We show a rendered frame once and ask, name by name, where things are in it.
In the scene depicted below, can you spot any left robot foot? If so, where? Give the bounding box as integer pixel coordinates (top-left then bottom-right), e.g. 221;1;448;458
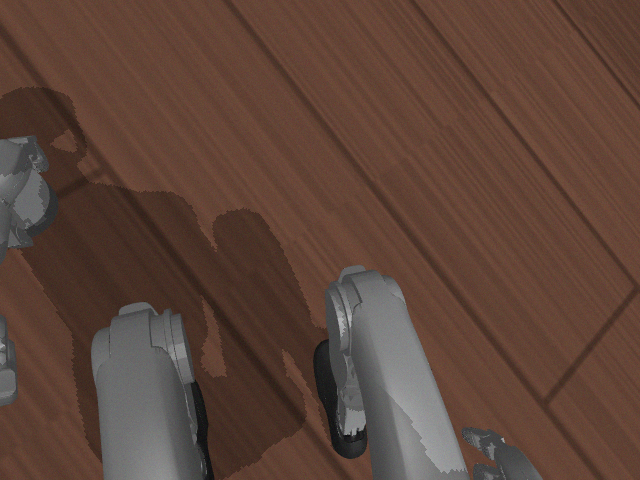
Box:
190;380;215;480

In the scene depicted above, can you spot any left robot arm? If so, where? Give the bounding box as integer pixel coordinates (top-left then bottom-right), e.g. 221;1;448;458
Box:
0;201;18;407

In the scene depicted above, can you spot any left robot hand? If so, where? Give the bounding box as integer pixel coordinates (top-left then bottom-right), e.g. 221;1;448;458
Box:
0;135;49;248

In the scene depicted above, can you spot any tin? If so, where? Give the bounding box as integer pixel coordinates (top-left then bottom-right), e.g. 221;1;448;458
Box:
9;169;58;238

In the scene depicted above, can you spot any right robot foot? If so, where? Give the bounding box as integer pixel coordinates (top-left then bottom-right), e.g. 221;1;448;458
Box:
313;339;367;459

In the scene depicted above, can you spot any right robot hand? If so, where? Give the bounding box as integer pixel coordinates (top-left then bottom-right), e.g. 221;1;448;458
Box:
461;427;543;480

